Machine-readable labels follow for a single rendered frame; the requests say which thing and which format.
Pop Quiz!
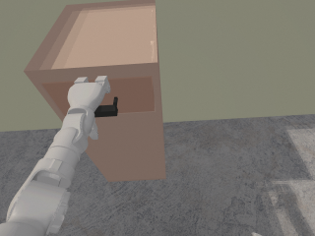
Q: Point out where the robot left forearm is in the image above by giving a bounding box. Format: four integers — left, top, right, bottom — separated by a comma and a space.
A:
6, 105, 95, 222

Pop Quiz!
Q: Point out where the drawer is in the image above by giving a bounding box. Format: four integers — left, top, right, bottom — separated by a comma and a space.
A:
42, 76, 155, 117

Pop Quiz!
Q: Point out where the cabinet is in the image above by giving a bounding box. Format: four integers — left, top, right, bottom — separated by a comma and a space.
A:
24, 0, 166, 182

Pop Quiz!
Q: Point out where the left robot upper arm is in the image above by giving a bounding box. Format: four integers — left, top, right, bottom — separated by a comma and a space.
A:
0, 180, 71, 236

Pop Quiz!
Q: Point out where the handle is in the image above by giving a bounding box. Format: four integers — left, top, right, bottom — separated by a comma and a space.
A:
94, 96, 118, 118

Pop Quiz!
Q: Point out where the robot left hand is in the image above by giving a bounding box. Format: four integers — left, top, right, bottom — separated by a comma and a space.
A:
67, 76, 111, 140

